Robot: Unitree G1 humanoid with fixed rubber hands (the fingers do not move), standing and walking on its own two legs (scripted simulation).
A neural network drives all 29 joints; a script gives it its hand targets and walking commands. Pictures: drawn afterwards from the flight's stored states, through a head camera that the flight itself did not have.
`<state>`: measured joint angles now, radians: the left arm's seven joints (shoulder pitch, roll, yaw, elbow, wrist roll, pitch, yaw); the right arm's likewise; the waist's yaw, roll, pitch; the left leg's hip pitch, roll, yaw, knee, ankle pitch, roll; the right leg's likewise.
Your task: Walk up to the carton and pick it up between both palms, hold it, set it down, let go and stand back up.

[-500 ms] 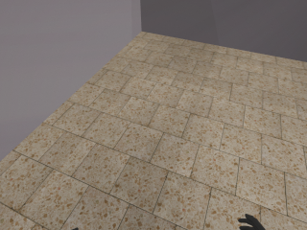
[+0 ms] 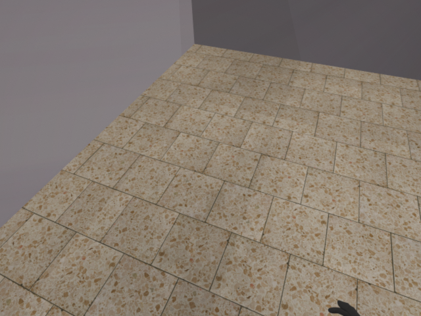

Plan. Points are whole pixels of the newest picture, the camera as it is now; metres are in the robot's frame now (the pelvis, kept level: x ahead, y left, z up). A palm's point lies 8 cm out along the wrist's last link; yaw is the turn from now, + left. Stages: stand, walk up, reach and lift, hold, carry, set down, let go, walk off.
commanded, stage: stand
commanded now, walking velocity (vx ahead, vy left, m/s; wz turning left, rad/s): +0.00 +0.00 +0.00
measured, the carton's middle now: out of the picture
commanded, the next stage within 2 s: none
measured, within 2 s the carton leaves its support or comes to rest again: neither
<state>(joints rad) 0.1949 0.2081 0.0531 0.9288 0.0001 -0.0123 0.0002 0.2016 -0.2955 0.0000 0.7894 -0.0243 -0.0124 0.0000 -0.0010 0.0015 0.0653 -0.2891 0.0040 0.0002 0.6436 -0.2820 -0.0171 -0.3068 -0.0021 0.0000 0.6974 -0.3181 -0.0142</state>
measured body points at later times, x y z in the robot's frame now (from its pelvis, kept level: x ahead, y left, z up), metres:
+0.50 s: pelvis -0.01 -0.01 +0.01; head -0.01 -0.02 +0.46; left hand +0.08 +0.25 -0.12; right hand +0.11 -0.27 -0.11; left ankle +0.04 +0.14 -0.72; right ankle +0.04 -0.10 -0.72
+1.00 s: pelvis -0.01 +0.00 +0.01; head -0.01 -0.01 +0.46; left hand +0.08 +0.25 -0.12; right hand +0.11 -0.27 -0.11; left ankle +0.04 +0.14 -0.72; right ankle +0.04 -0.10 -0.72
